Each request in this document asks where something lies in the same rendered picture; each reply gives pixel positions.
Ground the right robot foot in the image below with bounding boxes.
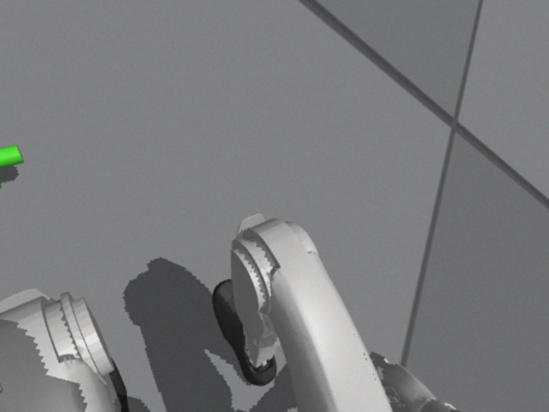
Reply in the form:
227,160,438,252
212,279,277,386

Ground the right robot hand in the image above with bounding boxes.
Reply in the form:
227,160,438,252
369,352,437,412

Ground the left robot foot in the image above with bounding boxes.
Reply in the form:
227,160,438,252
109,359,130,412

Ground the bottle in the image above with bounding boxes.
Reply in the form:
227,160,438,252
0,145,24,189

